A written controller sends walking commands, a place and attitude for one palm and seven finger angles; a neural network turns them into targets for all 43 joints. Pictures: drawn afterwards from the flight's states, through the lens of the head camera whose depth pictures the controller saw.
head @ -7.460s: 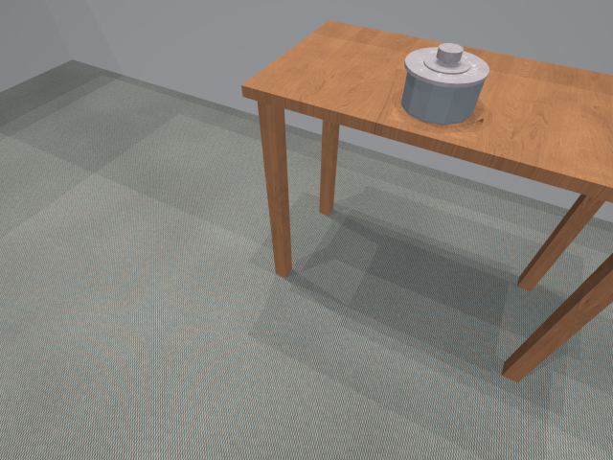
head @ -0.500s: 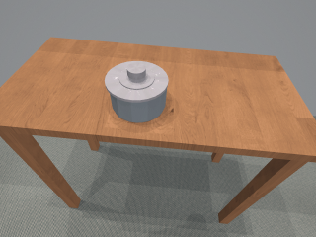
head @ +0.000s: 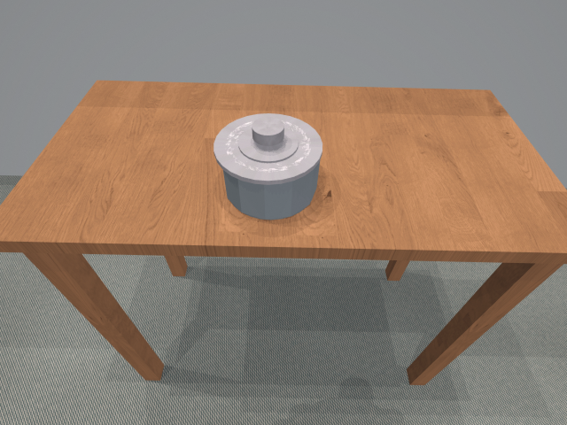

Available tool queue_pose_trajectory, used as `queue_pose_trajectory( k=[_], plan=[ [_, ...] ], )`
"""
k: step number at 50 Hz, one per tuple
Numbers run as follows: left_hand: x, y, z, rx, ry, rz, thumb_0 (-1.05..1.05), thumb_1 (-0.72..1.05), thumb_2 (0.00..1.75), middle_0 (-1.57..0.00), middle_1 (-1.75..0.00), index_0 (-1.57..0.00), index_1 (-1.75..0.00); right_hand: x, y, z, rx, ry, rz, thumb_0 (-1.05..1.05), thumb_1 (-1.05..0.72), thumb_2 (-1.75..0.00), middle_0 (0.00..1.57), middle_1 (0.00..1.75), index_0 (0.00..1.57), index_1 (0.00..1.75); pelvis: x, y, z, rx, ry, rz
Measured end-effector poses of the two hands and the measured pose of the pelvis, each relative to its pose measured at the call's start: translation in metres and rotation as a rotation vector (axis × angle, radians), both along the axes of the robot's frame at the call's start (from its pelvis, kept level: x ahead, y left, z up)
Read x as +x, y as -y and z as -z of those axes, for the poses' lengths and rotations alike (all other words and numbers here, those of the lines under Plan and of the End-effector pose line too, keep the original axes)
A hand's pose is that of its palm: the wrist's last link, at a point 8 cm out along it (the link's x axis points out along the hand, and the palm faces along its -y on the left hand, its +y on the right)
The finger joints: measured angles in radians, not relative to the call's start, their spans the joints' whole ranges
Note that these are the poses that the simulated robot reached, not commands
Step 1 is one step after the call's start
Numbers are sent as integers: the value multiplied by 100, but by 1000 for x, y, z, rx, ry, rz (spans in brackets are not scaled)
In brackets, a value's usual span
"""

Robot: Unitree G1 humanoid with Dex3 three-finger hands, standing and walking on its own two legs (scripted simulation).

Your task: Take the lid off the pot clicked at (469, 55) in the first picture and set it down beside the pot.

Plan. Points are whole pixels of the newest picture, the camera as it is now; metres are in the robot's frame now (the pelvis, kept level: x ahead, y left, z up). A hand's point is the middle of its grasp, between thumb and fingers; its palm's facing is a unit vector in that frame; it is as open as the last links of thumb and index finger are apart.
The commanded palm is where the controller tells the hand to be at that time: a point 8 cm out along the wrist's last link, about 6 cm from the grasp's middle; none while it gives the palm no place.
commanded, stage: come to a stop and stand still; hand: left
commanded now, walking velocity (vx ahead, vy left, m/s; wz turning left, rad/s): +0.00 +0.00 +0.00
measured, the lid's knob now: (268, 131) +0.50 +0.06 +0.16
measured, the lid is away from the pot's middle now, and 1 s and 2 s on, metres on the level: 0.00 0.00 0.00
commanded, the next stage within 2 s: look again from close up in 0.30 s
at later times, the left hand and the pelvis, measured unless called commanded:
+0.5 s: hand out of the picture -0.02 +0.16 -0.17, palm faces +0.03 -0.99 -0.15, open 7.4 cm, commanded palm none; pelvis +0.01 +0.01 +0.00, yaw -1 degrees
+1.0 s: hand out of the picture +0.00 +0.14 -0.17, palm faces +0.02 -0.99 -0.14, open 7.4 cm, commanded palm none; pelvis +0.03 +0.00 +0.01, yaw -1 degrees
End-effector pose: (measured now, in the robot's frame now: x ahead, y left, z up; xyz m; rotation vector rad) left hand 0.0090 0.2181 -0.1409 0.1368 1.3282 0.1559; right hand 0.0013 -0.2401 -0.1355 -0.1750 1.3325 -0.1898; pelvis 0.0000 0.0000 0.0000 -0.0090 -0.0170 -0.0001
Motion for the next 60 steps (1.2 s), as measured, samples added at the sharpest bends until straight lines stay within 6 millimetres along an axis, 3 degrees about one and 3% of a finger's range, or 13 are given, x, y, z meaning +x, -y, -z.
queue_pose_trajectory(
  k=[6, 14, 25, 34, 42, 60],
  plan=[
    [0, -9, 1, 8, -32, 6, 1, 91, 90, -20, -30, -20, -30, -17, -16, 3, 20, -46, 33, 0, -92, -89, 19, 30, 20, 30, 1, -6, -1, 11, -3, 11],
    [-11, -6, -1, 6, -66, -4, 0, 91, 90, -20, -30, -20, -30, -11, -37, 8, 70, -42, 34, 0, -92, -89, 19, 30, 20, 30, 2, -9, -3, 1, 0, 12],
    [-33, 9, 4, -42, -131, -19, 0, 91, 90, -20, -30, -20, -30, 0, -30, 3, 44, -36, 31, 1, -92, -89, 20, 30, 20, 30, 9, -9, -4, 1, -7, 13],
    [-39, 16, 4, -54, -167, -30, 0, 91, 90, -20, -30, -20, -30, 9, -28, 1, 38, -41, 26, 0, -92, -89, 19, 30, 20, 30, 17, -7, -5, 2, -16, 16],
    [-31, 21, 4, -55, -178, -21, 0, 91, 90, -20, -30, -20, -30, 9, -28, 1, 45, -64, 34, 0, -92, -89, 19, 30, 20, 30, 26, -2, -5, 2, -23, 19],
    [9, 38, 4, -58, -134, -2, 0, 91, 90, -20, -30, -20, -30, 9, -30, 2, 78, -108, 50, 0, -91, -89, 19, 30, 20, 30, 44, 11, -6, 3, -28, 17]
  ],
)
